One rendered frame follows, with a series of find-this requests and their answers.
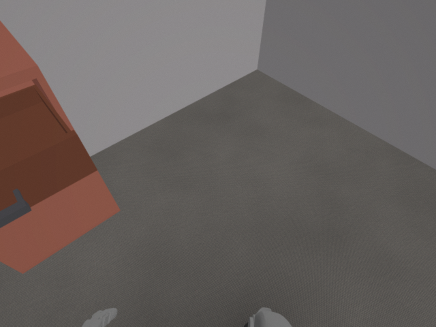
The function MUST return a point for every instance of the robot left hand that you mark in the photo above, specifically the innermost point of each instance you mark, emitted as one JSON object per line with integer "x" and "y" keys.
{"x": 101, "y": 318}

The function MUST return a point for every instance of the drawer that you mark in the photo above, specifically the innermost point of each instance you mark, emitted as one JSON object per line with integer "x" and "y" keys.
{"x": 39, "y": 154}

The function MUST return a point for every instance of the handle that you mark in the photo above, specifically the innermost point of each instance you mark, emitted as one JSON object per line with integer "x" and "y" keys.
{"x": 14, "y": 211}

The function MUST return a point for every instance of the right robot thigh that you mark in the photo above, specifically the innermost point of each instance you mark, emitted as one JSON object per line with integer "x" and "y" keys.
{"x": 268, "y": 319}

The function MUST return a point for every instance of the right robot shin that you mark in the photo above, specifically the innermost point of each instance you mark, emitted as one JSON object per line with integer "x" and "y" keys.
{"x": 264, "y": 309}

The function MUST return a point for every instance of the cabinet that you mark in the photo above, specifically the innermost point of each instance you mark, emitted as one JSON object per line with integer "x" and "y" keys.
{"x": 65, "y": 216}

